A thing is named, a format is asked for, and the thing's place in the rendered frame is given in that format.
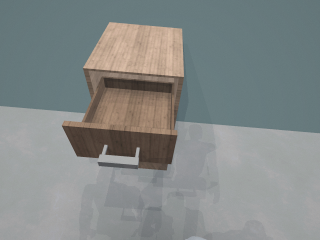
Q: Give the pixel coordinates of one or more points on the drawer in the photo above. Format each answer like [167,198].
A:
[126,114]

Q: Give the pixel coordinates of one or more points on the handle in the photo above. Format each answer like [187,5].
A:
[118,161]

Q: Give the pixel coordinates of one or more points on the cabinet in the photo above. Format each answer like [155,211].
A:
[141,52]

